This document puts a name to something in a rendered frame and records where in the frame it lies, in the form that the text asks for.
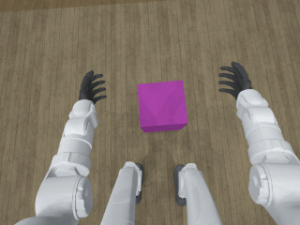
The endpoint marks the carton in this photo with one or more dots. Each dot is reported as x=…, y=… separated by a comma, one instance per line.
x=162, y=106

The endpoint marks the left robot hand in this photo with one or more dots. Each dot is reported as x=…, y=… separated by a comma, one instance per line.
x=87, y=92

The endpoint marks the right robot upper arm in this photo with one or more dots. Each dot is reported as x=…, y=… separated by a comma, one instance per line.
x=276, y=186

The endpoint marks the right robot hand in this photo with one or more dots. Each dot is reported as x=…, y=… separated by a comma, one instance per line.
x=240, y=79

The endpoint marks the right robot thigh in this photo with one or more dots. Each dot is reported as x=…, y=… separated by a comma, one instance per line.
x=201, y=208

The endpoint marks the right robot forearm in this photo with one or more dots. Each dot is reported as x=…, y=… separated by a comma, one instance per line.
x=263, y=134

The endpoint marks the robot right shin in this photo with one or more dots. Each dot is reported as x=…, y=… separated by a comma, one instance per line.
x=188, y=166

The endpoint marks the left robot upper arm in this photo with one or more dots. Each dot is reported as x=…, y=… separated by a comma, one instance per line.
x=62, y=200

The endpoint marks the left robot forearm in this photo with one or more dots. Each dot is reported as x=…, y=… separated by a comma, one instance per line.
x=73, y=156

